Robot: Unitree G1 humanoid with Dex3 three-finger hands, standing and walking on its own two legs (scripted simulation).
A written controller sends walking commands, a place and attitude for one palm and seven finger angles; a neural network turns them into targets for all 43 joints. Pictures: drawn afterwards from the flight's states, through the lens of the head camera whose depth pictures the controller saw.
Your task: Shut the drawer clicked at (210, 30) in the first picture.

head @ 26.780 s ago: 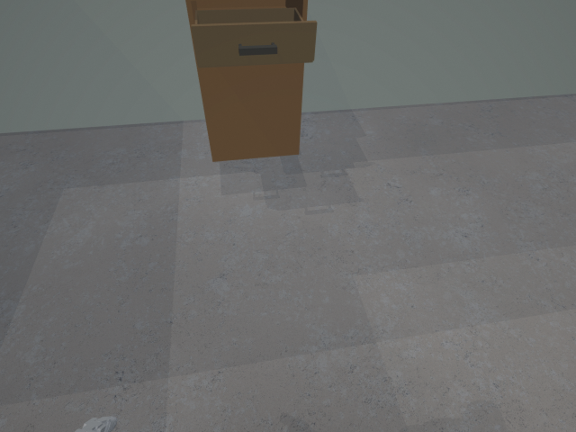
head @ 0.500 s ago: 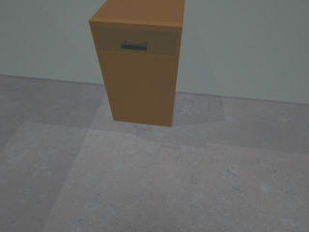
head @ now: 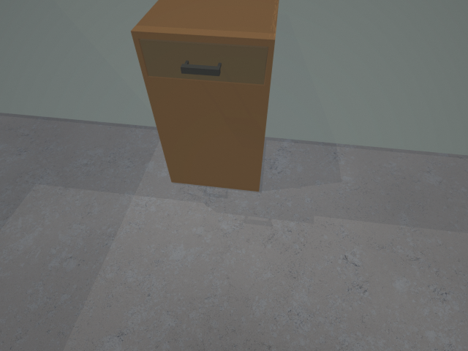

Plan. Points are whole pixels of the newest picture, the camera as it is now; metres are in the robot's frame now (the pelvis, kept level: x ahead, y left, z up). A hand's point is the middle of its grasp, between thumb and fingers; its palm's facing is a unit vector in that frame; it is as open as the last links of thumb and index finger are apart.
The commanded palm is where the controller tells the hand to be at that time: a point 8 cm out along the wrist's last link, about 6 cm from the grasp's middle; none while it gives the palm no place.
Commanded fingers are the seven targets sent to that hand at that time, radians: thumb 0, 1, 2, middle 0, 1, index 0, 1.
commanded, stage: look to check the result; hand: left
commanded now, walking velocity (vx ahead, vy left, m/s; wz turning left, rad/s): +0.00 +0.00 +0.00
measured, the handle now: (201, 67) +1.01 +0.17 -0.04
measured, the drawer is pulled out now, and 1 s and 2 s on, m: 0.00 0.00 0.00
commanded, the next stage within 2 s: stand and wait in 0.24 s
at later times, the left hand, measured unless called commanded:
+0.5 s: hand out of the picture +0.02 +0.17 -0.17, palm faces +0.03 -0.98 -0.22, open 7.4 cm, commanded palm none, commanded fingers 0.00 0.90 0.90 -0.20 -0.30 -0.20 -0.30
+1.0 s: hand out of the picture +0.03 +0.18 -0.17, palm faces +0.03 -0.97 -0.24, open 7.4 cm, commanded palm none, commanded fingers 0.00 0.90 0.90 -0.20 -0.30 -0.20 -0.30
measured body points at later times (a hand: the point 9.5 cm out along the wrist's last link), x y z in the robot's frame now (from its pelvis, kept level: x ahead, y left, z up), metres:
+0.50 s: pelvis +0.01 -0.01 +0.00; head +0.02 -0.02 +0.45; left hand +0.01 +0.22 -0.15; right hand -0.01 -0.22 -0.17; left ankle -0.01 +0.12 -0.74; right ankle -0.01 -0.11 -0.74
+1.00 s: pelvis +0.01 -0.01 +0.00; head +0.02 -0.02 +0.45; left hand +0.03 +0.23 -0.15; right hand +0.01 -0.25 -0.16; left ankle -0.01 +0.12 -0.74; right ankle -0.01 -0.11 -0.74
